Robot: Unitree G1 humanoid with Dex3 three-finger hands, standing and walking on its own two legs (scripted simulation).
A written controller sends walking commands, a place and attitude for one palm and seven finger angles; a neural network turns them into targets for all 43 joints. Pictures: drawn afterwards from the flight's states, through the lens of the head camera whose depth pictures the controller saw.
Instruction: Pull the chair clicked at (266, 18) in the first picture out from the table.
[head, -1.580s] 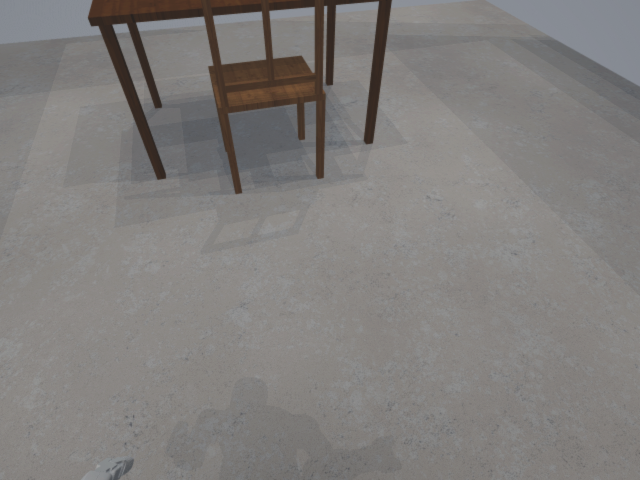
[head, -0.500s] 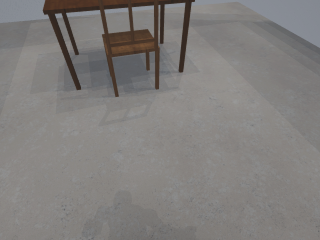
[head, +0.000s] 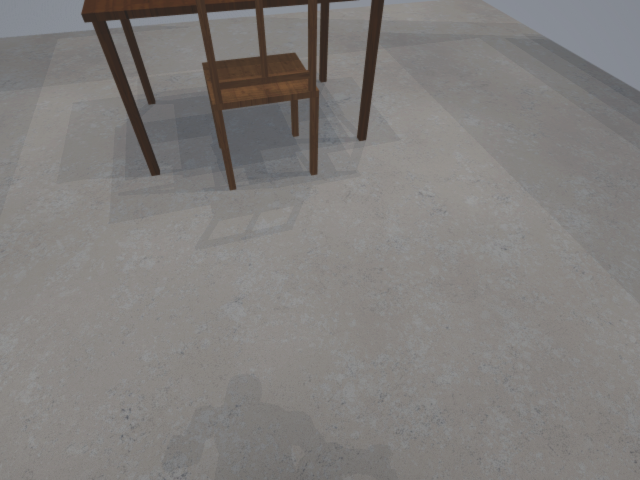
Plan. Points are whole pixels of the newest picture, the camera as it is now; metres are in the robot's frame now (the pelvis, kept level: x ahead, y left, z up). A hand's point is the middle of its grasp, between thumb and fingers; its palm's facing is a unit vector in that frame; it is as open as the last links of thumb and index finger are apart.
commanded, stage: walk to a spot facing it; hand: left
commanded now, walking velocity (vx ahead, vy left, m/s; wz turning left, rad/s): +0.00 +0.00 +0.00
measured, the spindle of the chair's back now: (261, 30) +1.54 +0.30 -0.07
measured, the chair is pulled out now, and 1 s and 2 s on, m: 0.00 0.00 0.00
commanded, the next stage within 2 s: turn to face it in 1.74 s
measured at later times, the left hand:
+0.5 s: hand out of the picture +0.02 +0.21 -0.20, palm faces +0.03 -0.99 -0.13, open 7.4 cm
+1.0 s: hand (225, 316) +0.43 +0.21 -0.19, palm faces +0.01 -0.99 -0.17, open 7.4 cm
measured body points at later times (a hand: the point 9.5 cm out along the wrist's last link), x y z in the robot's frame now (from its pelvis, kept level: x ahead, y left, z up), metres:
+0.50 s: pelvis +0.10 +0.04 -0.02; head +0.11 +0.07 +0.43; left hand +0.02 +0.26 -0.19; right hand +0.10 -0.20 -0.16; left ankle +0.04 +0.11 -0.75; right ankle +0.00 -0.10 -0.70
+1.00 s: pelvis +0.35 +0.04 -0.02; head +0.36 +0.05 +0.43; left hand +0.43 +0.26 -0.18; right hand +0.26 -0.16 -0.18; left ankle +0.21 +0.15 -0.62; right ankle +0.38 -0.02 -0.75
